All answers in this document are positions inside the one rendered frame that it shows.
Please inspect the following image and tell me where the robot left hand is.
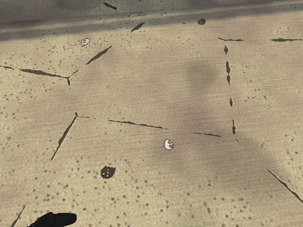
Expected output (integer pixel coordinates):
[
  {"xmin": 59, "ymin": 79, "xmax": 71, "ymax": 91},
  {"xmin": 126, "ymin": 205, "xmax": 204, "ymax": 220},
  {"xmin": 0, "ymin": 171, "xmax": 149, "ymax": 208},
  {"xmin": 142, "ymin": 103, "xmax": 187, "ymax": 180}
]
[{"xmin": 27, "ymin": 212, "xmax": 77, "ymax": 227}]

